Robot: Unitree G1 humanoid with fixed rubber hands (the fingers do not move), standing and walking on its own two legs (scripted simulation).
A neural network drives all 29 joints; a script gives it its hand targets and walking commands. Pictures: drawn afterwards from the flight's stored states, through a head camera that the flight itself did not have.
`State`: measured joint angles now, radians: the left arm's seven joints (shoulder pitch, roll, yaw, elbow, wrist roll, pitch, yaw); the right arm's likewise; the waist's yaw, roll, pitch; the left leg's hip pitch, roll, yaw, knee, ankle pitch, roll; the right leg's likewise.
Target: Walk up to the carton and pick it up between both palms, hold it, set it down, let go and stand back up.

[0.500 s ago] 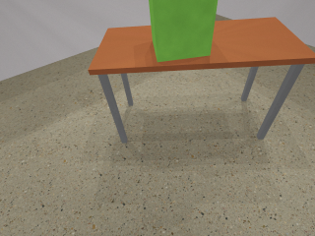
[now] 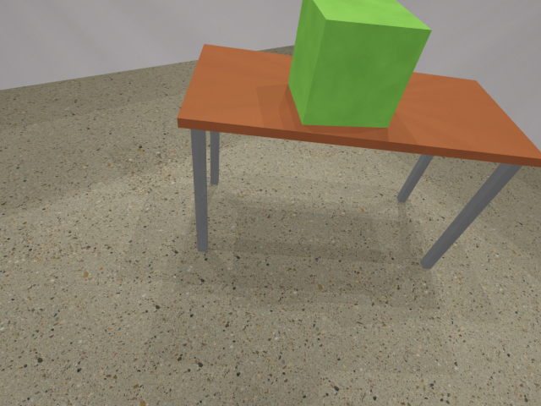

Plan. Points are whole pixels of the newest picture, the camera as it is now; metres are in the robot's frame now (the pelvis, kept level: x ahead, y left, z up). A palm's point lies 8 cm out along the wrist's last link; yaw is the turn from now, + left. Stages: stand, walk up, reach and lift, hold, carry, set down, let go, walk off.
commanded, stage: walk up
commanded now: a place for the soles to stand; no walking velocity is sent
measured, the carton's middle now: (348, 61) +1.06 -0.21 +0.07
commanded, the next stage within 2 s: none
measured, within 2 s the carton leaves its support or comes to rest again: neither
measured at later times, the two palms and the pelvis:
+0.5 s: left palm (113, 355) +0.23 +0.25 -0.08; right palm out of the picture +0.11 -0.42 -0.12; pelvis +0.10 -0.09 -0.02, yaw -4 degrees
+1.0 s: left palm (202, 301) +0.34 +0.13 -0.11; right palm out of the picture +0.10 -0.50 -0.13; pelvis +0.16 -0.18 -0.03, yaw -7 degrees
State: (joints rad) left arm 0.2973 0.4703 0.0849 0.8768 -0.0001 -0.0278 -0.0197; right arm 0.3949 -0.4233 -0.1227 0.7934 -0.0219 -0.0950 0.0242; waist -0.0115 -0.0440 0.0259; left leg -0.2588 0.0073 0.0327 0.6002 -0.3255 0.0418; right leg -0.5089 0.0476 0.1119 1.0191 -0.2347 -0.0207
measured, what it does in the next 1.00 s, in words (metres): steps to the right: right foot, then left foot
